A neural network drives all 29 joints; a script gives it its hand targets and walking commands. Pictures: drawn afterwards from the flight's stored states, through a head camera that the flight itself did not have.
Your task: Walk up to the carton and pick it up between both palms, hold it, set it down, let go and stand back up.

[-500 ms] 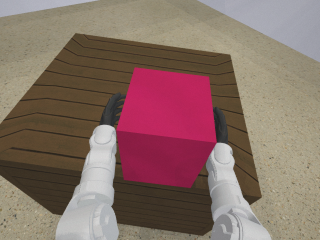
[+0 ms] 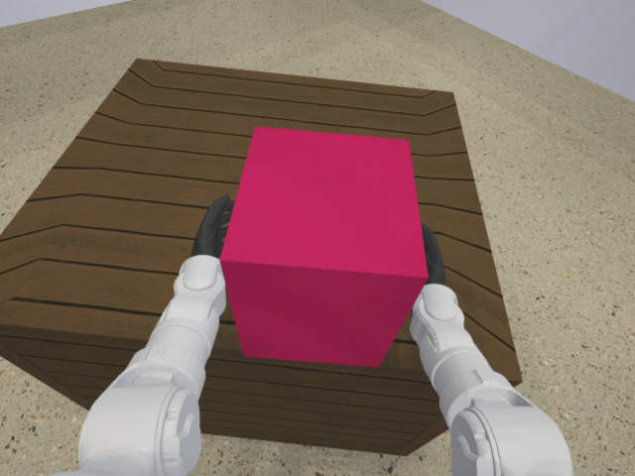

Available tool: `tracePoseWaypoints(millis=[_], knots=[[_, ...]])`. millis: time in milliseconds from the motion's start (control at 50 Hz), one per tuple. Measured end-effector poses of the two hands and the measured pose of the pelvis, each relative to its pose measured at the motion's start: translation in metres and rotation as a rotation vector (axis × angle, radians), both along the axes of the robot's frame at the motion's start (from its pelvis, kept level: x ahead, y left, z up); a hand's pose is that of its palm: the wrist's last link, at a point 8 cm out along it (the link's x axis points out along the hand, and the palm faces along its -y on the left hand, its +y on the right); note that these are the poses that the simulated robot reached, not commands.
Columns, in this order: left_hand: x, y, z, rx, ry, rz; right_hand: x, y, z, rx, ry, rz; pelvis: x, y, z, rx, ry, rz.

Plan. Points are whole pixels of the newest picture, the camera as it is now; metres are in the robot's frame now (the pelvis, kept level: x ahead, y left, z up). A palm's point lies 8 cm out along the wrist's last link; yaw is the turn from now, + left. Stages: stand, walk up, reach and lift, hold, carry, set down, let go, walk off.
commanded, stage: set down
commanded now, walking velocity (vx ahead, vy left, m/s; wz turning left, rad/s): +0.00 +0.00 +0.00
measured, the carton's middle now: (321, 254) +0.41 +0.00 +0.04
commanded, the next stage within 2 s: none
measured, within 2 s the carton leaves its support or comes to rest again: neither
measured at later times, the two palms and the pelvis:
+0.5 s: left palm (174, 209) +0.41 +0.18 +0.12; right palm (475, 232) +0.40 -0.19 +0.11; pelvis -0.02 -0.01 -0.01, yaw +1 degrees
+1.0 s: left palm (149, 147) +0.41 +0.19 +0.21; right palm (503, 185) +0.40 -0.19 +0.19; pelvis -0.02 -0.01 +0.00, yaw +1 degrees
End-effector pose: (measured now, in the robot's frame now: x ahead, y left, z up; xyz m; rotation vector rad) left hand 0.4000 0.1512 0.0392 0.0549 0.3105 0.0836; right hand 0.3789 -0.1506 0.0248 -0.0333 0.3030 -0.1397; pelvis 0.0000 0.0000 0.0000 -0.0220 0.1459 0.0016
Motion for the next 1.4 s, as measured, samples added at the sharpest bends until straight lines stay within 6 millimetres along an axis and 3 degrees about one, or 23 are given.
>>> tracePoseWaypoints(millis=[120,420,800,960,1100,1300,1400], knots=[[0.009,0.011,0.009,0.0,-0.043,0.015,0.01,-0.003,0.006,0.029,-0.031,-0.018,0.0,0.003,-0.006,-0.013,0.066,0.005],[0.008,0.031,0.061,-0.02,-0.089,0.013,0.02,-0.038,0.069,0.021,-0.053,-0.05,-0.018,-0.004,-0.007,-0.01,0.037,0.02],[0.018,0.028,0.138,-0.001,-0.074,0.003,0.026,-0.029,0.133,0.045,-0.042,-0.024,-0.025,-0.012,-0.002,0.005,-0.024,0.019],[0.014,0.033,0.165,0.005,-0.085,-0.017,0.024,-0.037,0.159,0.059,-0.073,-0.045,-0.023,-0.012,0.0,0.002,-0.079,0.019],[0.002,0.041,0.159,0.0,-0.057,-0.002,0.012,-0.041,0.153,0.061,-0.052,-0.04,-0.024,-0.01,0.002,0.006,-0.122,0.015],[-0.029,0.04,0.122,-0.032,-0.039,-0.012,-0.023,-0.036,0.112,0.091,-0.056,-0.024,-0.026,-0.007,0.003,0.01,-0.165,0.017],[-0.046,0.044,0.103,-0.045,-0.021,0.002,-0.043,-0.035,0.101,0.109,-0.073,-0.028,-0.03,-0.007,0.002,0.011,-0.177,0.012]])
